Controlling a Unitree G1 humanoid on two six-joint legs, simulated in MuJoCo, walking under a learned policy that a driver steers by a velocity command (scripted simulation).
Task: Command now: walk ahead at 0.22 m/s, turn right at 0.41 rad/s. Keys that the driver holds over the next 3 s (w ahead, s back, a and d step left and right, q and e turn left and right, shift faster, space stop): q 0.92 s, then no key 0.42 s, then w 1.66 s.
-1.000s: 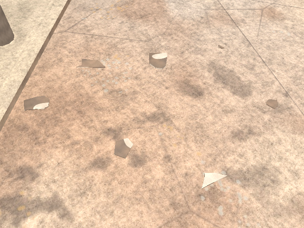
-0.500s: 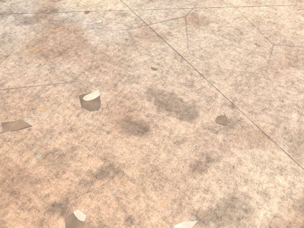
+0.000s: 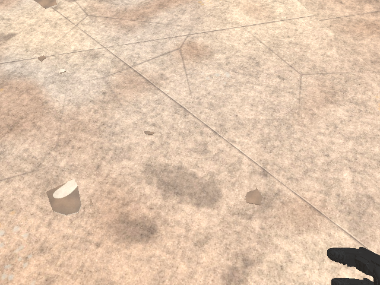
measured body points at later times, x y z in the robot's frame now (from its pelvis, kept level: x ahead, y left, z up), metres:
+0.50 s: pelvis +0.08 +0.00 +0.02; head +0.11 -0.01 +0.47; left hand +0.18 +0.29 -0.07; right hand +0.24 -0.27 -0.09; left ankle +0.07 +0.13 -0.65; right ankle +0.10 -0.12 -0.72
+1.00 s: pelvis +0.08 +0.04 +0.02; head +0.10 +0.07 +0.47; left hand +0.10 +0.37 -0.09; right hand +0.34 -0.15 -0.06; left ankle +0.06 +0.14 -0.72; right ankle +0.17 -0.09 -0.68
